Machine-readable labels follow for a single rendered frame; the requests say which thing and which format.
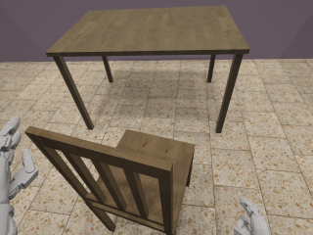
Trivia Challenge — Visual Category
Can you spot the chair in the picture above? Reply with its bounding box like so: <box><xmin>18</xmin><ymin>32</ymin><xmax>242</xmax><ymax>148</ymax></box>
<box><xmin>24</xmin><ymin>126</ymin><xmax>196</xmax><ymax>235</ymax></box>

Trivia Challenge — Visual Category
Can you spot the table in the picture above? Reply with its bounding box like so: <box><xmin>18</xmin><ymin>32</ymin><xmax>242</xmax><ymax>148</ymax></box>
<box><xmin>46</xmin><ymin>5</ymin><xmax>250</xmax><ymax>133</ymax></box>

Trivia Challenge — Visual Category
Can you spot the right robot hand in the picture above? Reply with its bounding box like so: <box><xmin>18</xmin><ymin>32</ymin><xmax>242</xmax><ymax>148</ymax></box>
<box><xmin>234</xmin><ymin>198</ymin><xmax>271</xmax><ymax>235</ymax></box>

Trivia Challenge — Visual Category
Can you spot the left robot hand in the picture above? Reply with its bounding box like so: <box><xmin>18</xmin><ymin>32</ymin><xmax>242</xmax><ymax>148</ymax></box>
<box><xmin>0</xmin><ymin>116</ymin><xmax>39</xmax><ymax>204</ymax></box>

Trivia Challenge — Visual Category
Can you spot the robot left forearm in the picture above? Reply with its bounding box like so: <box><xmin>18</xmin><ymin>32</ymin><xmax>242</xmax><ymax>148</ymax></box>
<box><xmin>0</xmin><ymin>203</ymin><xmax>18</xmax><ymax>235</ymax></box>

